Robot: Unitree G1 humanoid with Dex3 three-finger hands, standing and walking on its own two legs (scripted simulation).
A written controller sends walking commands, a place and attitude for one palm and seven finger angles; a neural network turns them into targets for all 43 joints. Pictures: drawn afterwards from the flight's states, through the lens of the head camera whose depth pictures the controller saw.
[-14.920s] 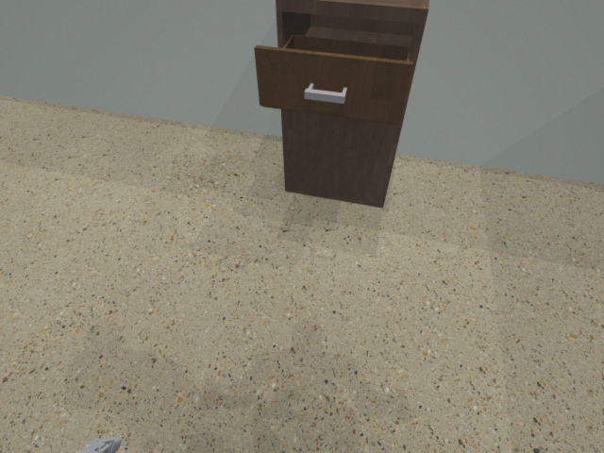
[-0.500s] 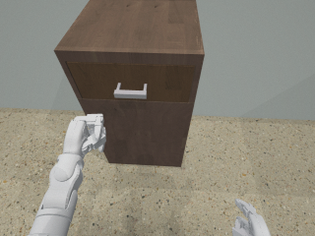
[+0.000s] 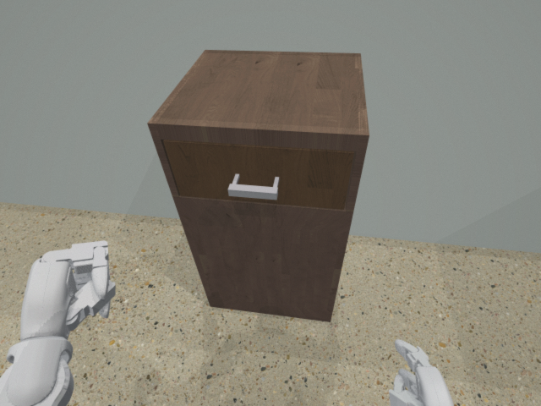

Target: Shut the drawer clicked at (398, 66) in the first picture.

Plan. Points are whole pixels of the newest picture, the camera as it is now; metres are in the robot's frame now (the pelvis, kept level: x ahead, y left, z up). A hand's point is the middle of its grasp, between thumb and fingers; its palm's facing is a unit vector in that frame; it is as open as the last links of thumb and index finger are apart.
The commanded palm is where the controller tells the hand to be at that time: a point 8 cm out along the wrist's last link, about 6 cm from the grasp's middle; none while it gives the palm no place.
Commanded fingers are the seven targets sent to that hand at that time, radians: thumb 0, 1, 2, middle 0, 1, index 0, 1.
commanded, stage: draw the hand back to the body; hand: left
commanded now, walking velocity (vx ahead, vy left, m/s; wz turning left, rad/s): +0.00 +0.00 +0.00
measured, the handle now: (254, 185) +0.60 +0.12 -0.05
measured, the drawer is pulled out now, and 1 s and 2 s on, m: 0.00 0.00 0.00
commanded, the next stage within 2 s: step back with the hand held close in 0.30 s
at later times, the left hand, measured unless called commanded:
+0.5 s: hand (71, 298) +0.18 +0.24 +0.17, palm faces +0.40 -0.82 -0.41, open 3.3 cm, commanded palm +0.12 +0.28 +0.17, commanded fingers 0.00 0.90 0.90 -1.40 -1.60 -1.40 -1.60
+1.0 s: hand (40, 332) +0.14 +0.26 +0.15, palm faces +0.34 -0.80 -0.49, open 3.3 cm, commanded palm +0.08 +0.30 +0.17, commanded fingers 0.00 0.90 0.90 -1.40 -1.60 -1.40 -1.60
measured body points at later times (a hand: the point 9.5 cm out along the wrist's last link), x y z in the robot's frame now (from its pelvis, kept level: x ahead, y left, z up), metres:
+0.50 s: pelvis -0.01 +0.00 +0.00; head -0.02 -0.02 +0.45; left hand +0.15 +0.28 +0.19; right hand +0.18 -0.22 -0.08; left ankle -0.04 +0.10 -0.74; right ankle +0.00 -0.11 -0.74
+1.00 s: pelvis -0.06 +0.02 -0.01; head -0.04 +0.02 +0.44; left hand +0.12 +0.30 +0.18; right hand +0.12 -0.22 -0.09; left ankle -0.04 +0.10 -0.74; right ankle +0.00 -0.11 -0.74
